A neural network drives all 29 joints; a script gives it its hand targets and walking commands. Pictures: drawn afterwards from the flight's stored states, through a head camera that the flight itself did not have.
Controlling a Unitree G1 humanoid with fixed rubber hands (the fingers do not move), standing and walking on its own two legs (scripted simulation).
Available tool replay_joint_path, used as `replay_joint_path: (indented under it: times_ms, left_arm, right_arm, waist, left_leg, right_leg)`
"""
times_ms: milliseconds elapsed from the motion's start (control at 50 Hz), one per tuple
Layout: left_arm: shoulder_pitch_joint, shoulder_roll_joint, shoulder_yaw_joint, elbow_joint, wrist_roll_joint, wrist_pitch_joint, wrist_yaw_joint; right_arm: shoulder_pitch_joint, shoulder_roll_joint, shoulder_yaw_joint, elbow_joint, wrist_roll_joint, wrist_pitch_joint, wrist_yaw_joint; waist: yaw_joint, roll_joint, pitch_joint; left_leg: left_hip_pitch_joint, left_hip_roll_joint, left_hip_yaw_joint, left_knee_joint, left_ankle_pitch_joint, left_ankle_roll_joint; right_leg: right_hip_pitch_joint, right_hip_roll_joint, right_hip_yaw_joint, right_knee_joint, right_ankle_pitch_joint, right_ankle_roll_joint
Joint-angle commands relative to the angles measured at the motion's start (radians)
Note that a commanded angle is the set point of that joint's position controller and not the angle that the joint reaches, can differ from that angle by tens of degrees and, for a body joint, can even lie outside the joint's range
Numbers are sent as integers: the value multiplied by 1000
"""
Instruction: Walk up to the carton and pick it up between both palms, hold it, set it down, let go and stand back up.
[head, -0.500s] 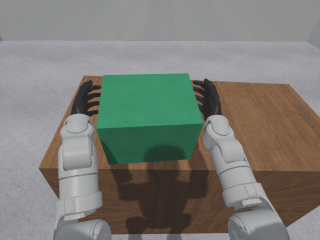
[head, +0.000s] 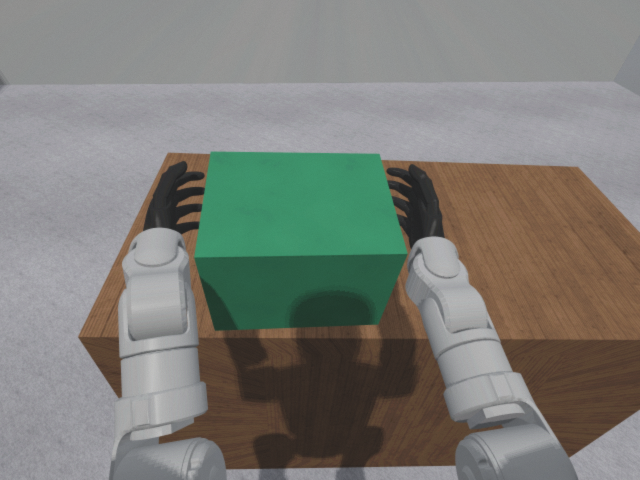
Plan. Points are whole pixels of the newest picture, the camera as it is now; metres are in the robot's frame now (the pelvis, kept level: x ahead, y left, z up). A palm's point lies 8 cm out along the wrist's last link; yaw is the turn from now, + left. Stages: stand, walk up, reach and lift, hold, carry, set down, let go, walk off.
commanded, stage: hold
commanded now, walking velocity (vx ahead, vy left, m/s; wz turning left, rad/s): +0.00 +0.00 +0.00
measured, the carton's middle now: (297, 241) +0.37 +0.00 +0.13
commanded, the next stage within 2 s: set down in 0.64 s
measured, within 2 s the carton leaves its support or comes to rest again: neither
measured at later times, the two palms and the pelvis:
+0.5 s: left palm (163, 232) +0.36 +0.15 +0.17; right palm (421, 231) +0.35 -0.15 +0.16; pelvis +0.00 +0.00 +0.00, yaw +0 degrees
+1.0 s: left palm (166, 233) +0.37 +0.15 +0.16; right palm (418, 227) +0.35 -0.15 +0.16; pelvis +0.01 +0.00 +0.00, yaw +0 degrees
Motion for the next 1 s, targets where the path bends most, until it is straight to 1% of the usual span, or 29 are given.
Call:
replay_joint_path:
  times_ms: [0,80,320,620,700,760,800,840,900,940,980]
  left_arm:
    - [-552,-403,-417,-72,-153,-52,-128]
    - [-553,-401,-414,-69,-150,-52,-129]
    - [-548,-407,-433,-81,-154,-55,-127]
    - [-536,-408,-436,-90,-152,-52,-124]
    - [-533,-410,-447,-92,-158,-64,-126]
    - [-518,-409,-447,-66,-157,-94,-128]
    - [-500,-408,-436,-24,-150,-124,-132]
    - [-479,-404,-415,34,-139,-161,-136]
    - [-467,-399,-396,81,-129,-215,-138]
    - [-457,-398,-391,98,-122,-249,-138]
    - [-458,-406,-406,104,-130,-282,-137]
  right_arm:
    - [-679,433,364,-247,38,-70,111]
    - [-672,434,357,-238,33,-71,112]
    - [-663,427,357,-245,36,-76,112]
    - [-659,419,361,-251,38,-80,114]
    - [-672,424,363,-276,34,-97,113]
    - [-674,425,353,-283,13,-129,115]
    - [-668,421,330,-271,-15,-162,121]
    - [-650,416,293,-242,-56,-200,131]
    - [-599,412,237,-182,-113,-246,141]
    - [-570,412,229,-154,-140,-280,148]
    - [-559,415,230,-136,-154,-311,147]
  waist:
    - [-2,61,-359]
    - [-4,64,-348]
    - [-14,79,-353]
    - [-10,78,-349]
    - [-7,80,-366]
    - [1,81,-362]
    - [11,79,-341]
    - [22,75,-306]
    - [30,71,-269]
    - [35,65,-259]
    - [31,55,-279]
  left_leg:
    - [16,-37,46,-38,173,-4]
    - [8,-37,47,-44,158,-2]
    - [26,-35,43,-35,190,-14]
    - [35,-31,43,-33,205,-15]
    - [35,-33,44,-28,197,-14]
    - [22,-34,46,-35,150,-8]
    - [-2,-32,50,-52,83,1]
    - [-38,-28,57,-80,-7,12]
    - [-69,-28,65,-107,-77,18]
    - [-66,-24,69,-113,-63,18]
    - [-60,-25,69,-103,-20,10]
  right_leg:
    - [116,35,-22,-7,152,38]
    - [116,32,-22,-8,143,39]
    - [111,35,-28,-5,151,38]
    - [105,38,-30,-7,144,34]
    - [109,36,-31,-4,154,36]
    - [101,31,-34,-5,139,38]
    - [88,25,-38,-8,100,39]
    - [70,17,-42,-15,40,40]
    - [48,12,-46,-18,-41,46]
    - [46,11,-49,-22,-29,46]
    - [65,12,-51,-16,26,50]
